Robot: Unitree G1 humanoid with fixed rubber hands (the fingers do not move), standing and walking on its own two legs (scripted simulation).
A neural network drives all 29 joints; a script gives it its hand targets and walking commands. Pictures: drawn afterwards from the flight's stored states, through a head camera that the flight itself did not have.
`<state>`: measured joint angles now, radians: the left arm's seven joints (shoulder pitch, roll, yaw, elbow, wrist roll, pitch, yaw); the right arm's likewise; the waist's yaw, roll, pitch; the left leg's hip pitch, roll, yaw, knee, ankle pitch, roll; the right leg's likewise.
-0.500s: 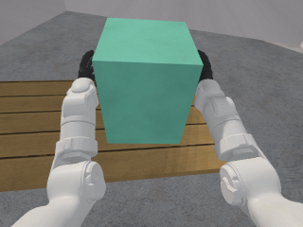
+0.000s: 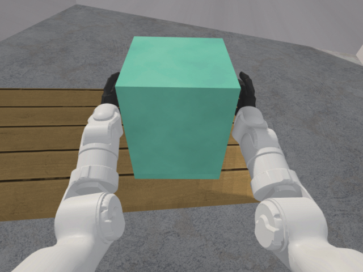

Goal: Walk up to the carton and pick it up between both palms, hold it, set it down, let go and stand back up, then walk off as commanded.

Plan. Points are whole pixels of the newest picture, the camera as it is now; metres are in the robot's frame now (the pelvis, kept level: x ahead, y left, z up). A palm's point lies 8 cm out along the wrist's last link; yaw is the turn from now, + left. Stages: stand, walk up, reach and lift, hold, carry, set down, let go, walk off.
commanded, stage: set down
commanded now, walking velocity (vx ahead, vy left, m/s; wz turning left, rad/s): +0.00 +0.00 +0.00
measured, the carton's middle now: (177, 109) +0.44 +0.02 +0.15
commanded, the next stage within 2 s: none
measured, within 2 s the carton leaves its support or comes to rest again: neither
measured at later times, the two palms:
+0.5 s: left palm (112, 109) +0.45 +0.17 +0.13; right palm (237, 113) +0.42 -0.12 +0.16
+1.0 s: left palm (115, 117) +0.45 +0.17 +0.10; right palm (235, 122) +0.42 -0.12 +0.13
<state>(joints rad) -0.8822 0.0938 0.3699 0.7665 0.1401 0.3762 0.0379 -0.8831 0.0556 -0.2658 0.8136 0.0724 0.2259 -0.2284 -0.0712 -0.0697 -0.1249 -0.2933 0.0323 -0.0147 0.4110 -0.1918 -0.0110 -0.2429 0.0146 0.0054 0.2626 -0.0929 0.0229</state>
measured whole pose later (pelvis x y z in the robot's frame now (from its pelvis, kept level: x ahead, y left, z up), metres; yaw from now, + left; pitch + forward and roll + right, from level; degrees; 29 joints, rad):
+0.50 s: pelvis +0.01 +0.01 +0.00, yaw +0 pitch +6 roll -2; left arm -0.88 0.11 0.37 0.86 0.14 0.23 0.01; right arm -0.85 0.10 -0.32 0.85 -0.01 0.09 -0.22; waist -0.08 -0.08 -0.11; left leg -0.29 0.02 -0.01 0.39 -0.20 -0.01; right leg -0.24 0.00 0.01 0.24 -0.09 0.03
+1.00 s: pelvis +0.02 +0.01 +0.00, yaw +0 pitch +6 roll -2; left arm -0.88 0.14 0.37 1.00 0.14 0.14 -0.02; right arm -0.83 0.18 -0.46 0.86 -0.15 0.06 -0.21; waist -0.10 -0.09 -0.11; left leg -0.29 0.02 -0.01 0.38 -0.20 -0.01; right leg -0.24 0.00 0.01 0.23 -0.10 0.03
